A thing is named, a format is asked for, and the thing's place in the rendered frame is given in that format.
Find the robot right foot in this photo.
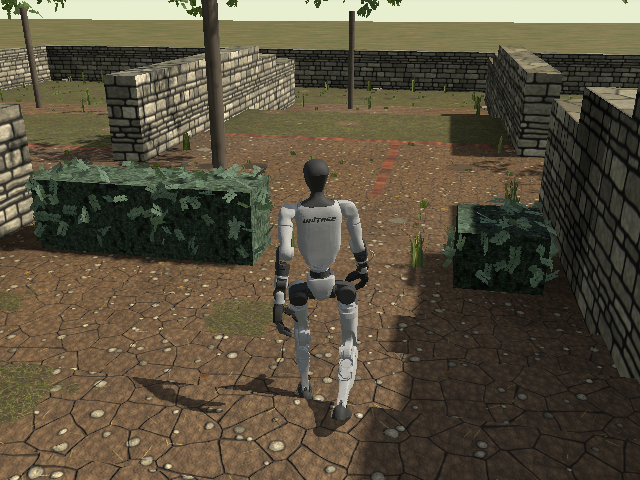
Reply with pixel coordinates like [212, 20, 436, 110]
[332, 403, 352, 420]

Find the robot right forearm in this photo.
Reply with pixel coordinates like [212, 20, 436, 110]
[353, 238, 369, 274]

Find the robot right upper arm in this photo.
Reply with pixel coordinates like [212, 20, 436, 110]
[338, 200, 365, 253]

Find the robot right hand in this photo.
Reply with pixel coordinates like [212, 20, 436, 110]
[345, 269, 369, 290]

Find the robot left forearm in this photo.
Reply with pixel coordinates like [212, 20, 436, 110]
[273, 246, 290, 305]

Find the robot left hand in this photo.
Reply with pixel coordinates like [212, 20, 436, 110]
[273, 304, 298, 337]

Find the robot left upper arm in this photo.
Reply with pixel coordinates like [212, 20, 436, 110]
[278, 203, 297, 261]

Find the robot head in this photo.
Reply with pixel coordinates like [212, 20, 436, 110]
[300, 159, 335, 208]

